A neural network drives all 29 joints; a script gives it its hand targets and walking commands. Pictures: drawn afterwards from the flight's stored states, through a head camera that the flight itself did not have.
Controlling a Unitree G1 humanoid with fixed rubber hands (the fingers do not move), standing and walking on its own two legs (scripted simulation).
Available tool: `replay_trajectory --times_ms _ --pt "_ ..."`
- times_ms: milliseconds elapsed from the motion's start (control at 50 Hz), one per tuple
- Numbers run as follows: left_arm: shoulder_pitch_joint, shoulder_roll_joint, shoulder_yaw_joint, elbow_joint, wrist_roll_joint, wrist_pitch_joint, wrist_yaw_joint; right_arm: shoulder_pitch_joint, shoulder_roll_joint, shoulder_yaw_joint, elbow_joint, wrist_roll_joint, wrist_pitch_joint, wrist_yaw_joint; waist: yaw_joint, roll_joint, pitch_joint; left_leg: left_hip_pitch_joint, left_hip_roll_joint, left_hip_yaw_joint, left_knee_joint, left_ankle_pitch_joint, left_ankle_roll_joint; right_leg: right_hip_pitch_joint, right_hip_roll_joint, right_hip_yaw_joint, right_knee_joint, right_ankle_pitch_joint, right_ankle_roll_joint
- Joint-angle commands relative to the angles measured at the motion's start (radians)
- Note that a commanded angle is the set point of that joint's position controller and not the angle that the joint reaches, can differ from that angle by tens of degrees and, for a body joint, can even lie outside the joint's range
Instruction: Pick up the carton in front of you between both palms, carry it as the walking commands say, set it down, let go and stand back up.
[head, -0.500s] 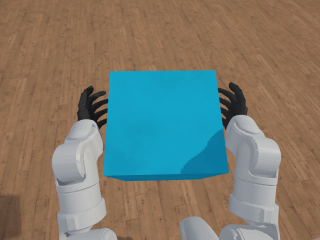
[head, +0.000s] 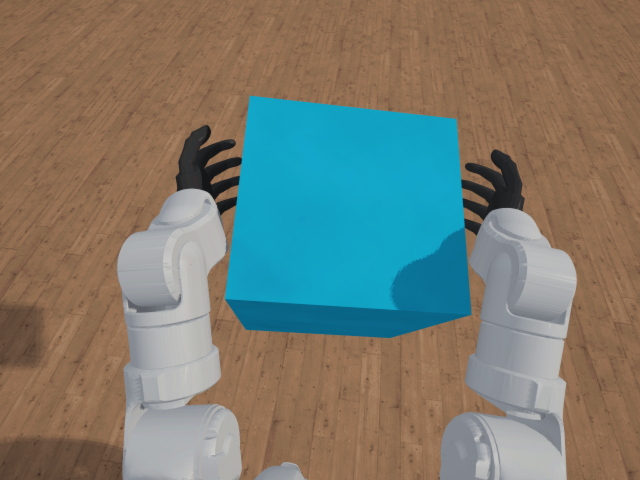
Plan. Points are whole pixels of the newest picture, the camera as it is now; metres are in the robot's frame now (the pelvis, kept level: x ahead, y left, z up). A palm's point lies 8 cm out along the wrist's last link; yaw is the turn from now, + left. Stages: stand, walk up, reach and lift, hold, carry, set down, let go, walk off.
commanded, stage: carry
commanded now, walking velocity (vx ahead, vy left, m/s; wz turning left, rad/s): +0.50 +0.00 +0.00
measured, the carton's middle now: (334, 241) +0.38 +0.07 +0.09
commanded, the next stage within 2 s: none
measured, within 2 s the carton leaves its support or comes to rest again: neither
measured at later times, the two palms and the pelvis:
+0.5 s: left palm (278, 89) +0.68 +0.22 +0.10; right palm (456, 101) +0.70 -0.08 +0.11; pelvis +0.40 +0.04 +0.02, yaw +1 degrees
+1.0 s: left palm out of the picture +1.01 +0.23 +0.13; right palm (449, 10) +0.98 -0.07 +0.14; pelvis +0.77 +0.09 +0.04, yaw -4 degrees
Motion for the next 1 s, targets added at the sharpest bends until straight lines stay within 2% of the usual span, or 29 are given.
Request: replay_trajectory --times_ms 0,40,100,120,140,160,200,240,300,340,360,380,400,440,460,480,500,560,600,640,680,700,720,740,760,800,860,900,980 --pt "-0.424 -0.726 -0.538 0.052 -0.159 0.076 -0.119 -0.355 0.430 0.450 0.074 0.080 0.087 -0.006 -0.279 0.224 -0.607 1.076 0.424 -0.591 -0.143 1.055 0.264 -0.563 0.063 0.025 0.608 -0.062 0.059" --pt "-0.428 -0.755 -0.448 0.090 -0.099 0.098 -0.108 -0.585 0.541 0.543 -0.072 0.193 0.111 0.001 -0.268 -0.008 -0.455 0.966 0.350 -0.521 -0.187 0.848 0.182 -0.709 0.002 0.044 0.583 -0.013 0.056" --pt "-0.322 -0.765 -0.333 0.128 0.051 0.091 -0.079 -0.722 0.702 0.705 -0.160 0.368 0.102 0.048 -0.268 0.086 -0.425 0.924 0.260 -0.353 -0.221 0.820 0.062 -0.742 -0.013 0.016 0.430 0.051 0.053" --pt "-0.295 -0.748 -0.338 0.129 0.097 0.087 -0.069 -0.683 0.743 0.713 -0.113 0.403 0.103 0.063 -0.250 0.052 -0.393 0.863 0.247 -0.292 -0.248 0.803 0.018 -0.659 -0.022 0.009 0.371 0.102 0.050" --pt "-0.273 -0.733 -0.289 0.105 0.141 0.081 -0.066 -0.743 0.751 0.753 -0.233 0.422 0.084 0.073 -0.267 0.069 -0.395 0.804 0.260 -0.284 -0.277 0.803 -0.032 -0.592 -0.021 -0.010 0.327 0.134 0.048" --pt "-0.239 -0.703 -0.295 0.110 0.158 0.079 -0.063 -0.612 0.778 0.734 -0.102 0.433 0.105 0.074 -0.254 0.100 -0.395 0.861 0.249 -0.278 -0.309 0.847 -0.016 -0.625 -0.014 -0.029 0.243 0.181 0.036" --pt "-0.262 -0.724 -0.317 0.010 0.171 0.061 -0.056 -0.583 0.842 0.764 -0.131 0.473 0.101 0.110 -0.250 0.158 -0.373 0.900 0.196 -0.175 -0.298 1.041 -0.046 -0.621 0.020 -0.103 0.166 0.249 0.018" --pt "-0.244 -0.739 -0.373 -0.041 0.163 0.073 -0.069 -0.507 0.843 0.746 -0.076 0.445 0.112 0.128 -0.224 0.172 -0.357 0.760 0.184 -0.085 -0.381 0.990 -0.022 -0.376 -0.006 -0.126 -0.127 0.428 0.006" --pt "-0.193 -0.890 -0.511 -0.137 0.074 0.078 -0.112 -0.345 0.876 0.748 -0.133 0.383 0.106 0.140 -0.196 0.219 -0.350 0.748 0.185 0.017 -0.366 1.204 -0.100 -0.142 0.075 -0.238 -0.325 0.630 -0.008" --pt "-0.102 -0.935 -0.618 -0.161 0.019 0.068 -0.140 -0.255 0.825 0.766 -0.217 0.341 0.095 0.138 -0.191 0.226 -0.366 0.669 0.166 0.094 -0.204 1.201 -0.147 0.082 0.118 -0.327 -0.405 0.715 -0.001" --pt "-0.100 -0.956 -0.667 -0.180 -0.020 0.072 -0.150 -0.154 0.792 0.721 -0.168 0.285 0.101 0.133 -0.152 0.285 -0.402 0.526 0.166 0.093 0.000 1.089 -0.161 0.319 0.004 -0.193 -0.425 0.664 -0.025" --pt "0.028 -0.967 -0.666 -0.172 -0.023 0.067 -0.160 -0.094 0.803 0.762 -0.222 0.273 0.103 0.134 -0.119 0.070 -0.518 0.323 0.117 0.075 0.285 0.578 -0.165 0.600 -0.162 0.058 -0.363 0.712 -0.111" --pt "0.049 -0.955 -0.669 -0.223 -0.028 0.058 -0.165 -0.052 0.854 0.768 -0.285 0.287 0.102 0.140 -0.156 -0.160 -0.556 0.013 -0.045 0.041 0.606 -0.287 -0.169 0.722 -0.412 0.464 -0.363 0.827 -0.253" --pt "0.125 -0.979 -0.683 -0.296 -0.035 0.069 -0.166 0.006 0.848 0.761 -0.340 0.305 0.099 0.140 -0.153 -0.056 -0.517 -0.181 -0.015 -0.101 0.814 -0.326 -0.118 0.656 -0.447 0.583 -0.409 0.730 -0.356" --pt "0.160 -0.993 -0.686 -0.286 -0.082 0.070 -0.178 0.097 0.843 0.804 -0.362 0.283 0.095 0.131 -0.162 -0.063 -0.500 -0.262 0.066 -0.115 0.761 -0.259 -0.102 0.687 -0.455 0.507 -0.453 0.656 -0.290" --pt "0.161 -1.029 -0.749 -0.353 -0.118 0.060 -0.192 0.210 0.854 0.734 -0.349 0.240 0.078 0.126 -0.153 0.034 -0.435 -0.273 0.114 -0.155 0.668 -0.292 -0.094 0.619 -0.408 0.393 -0.467 0.699 -0.212" --pt "0.231 -1.026 -0.755 -0.325 -0.103 0.052 -0.201 0.258 0.842 0.745 -0.365 0.213 0.065 0.129 -0.161 0.105 -0.407 -0.163 0.121 -0.090 0.494 -0.249 -0.096 0.438 -0.380 0.317 -0.508 0.589 -0.166" --pt "0.205 -1.011 -0.835 -0.413 -0.151 0.050 -0.233 0.295 0.884 0.728 -0.363 0.215 0.042 0.133 -0.172 0.041 -0.318 0.137 0.081 0.035 0.051 -0.196 -0.103 0.117 -0.298 0.087 -0.591 0.449 -0.115" --pt "0.251 -0.978 -0.821 -0.481 -0.168 0.026 -0.242 0.280 0.888 0.786 -0.449 0.255 0.028 0.131 -0.160 -0.093 -0.264 0.152 0.027 0.127 -0.133 -0.054 -0.096 0.141 -0.272 0.027 -0.551 0.539 -0.102" --pt "0.382 -0.906 -0.791 -0.470 -0.145 0.028 -0.233 0.356 0.847 0.826 -0.442 0.274 0.029 0.120 -0.170 -0.137 -0.307 0.266 0.009 0.190 -0.268 0.081 -0.097 0.201 -0.189 -0.101 -0.421 0.607 -0.032" --pt "0.481 -0.825 -0.753 -0.432 -0.084 0.034 -0.224 0.393 0.767 0.838 -0.435 0.253 0.049 0.111 -0.180 -0.066 -0.333 0.491 0.045 0.200 -0.250 0.188 -0.067 0.078 -0.171 -0.172 -0.239 0.620 0.021" --pt "0.496 -0.786 -0.742 -0.410 -0.068 0.042 -0.215 0.431 0.732 0.869 -0.440 0.244 0.051 0.105 -0.204 -0.005 -0.377 0.629 0.155 0.008 -0.235 0.136 0.008 -0.067 -0.131 -0.187 -0.072 0.577 0.056" --pt "0.503 -0.764 -0.734 -0.426 -0.067 0.049 -0.201 0.421 0.682 0.851 -0.447 0.260 0.058 0.099 -0.208 0.199 -0.426 0.770 0.339 -0.394 -0.334 -0.035 0.114 -0.283 -0.049 -0.145 0.192 0.335 0.077" --pt "0.510 -0.738 -0.729 -0.434 -0.058 0.060 -0.195 0.374 0.668 0.857 -0.477 0.283 0.061 0.096 -0.218 0.326 -0.368 0.841 0.465 -0.551 -0.386 0.119 0.211 -0.500 0.009 -0.094 0.406 0.019 0.066" --pt "0.488 -0.744 -0.738 -0.430 -0.054 0.059 -0.193 0.343 0.690 0.863 -0.522 0.289 0.062 0.099 -0.214 0.214 -0.336 0.763 0.471 -0.556 -0.400 0.136 0.200 -0.546 -0.062 0.021 0.476 -0.009 0.035" --pt "0.519 -0.755 -0.696 -0.396 -0.051 0.047 -0.188 0.348 0.705 0.901 -0.464 0.319 0.069 0.101 -0.206 0.010 -0.275 0.633 0.447 -0.410 -0.418 0.157 0.139 -0.522 -0.139 0.092 0.404 0.039 0.032" --pt "0.520 -0.769 -0.688 -0.398 -0.002 0.026 -0.172 0.281 0.704 0.935 -0.510 0.352 0.058 0.129 -0.182 0.127 -0.228 0.488 0.352 -0.101 -0.507 0.075 0.009 -0.389 -0.155 0.018 0.170 0.239 0.051" --pt "0.491 -0.783 -0.728 -0.456 -0.038 0.024 -0.165 0.315 0.674 0.912 -0.547 0.348 0.053 0.130 -0.183 0.186 -0.188 0.478 0.286 0.023 -0.516 0.048 0.000 -0.342 -0.119 -0.047 -0.024 0.238 0.068" --pt "0.512 -0.678 -0.737 -0.459 -0.024 0.048 -0.139 0.449 0.554 0.834 -0.450 0.300 0.078 0.104 -0.194 0.277 -0.114 0.572 0.263 0.126 -0.496 0.332 -0.015 -0.350 -0.107 -0.161 -0.193 0.358 0.063"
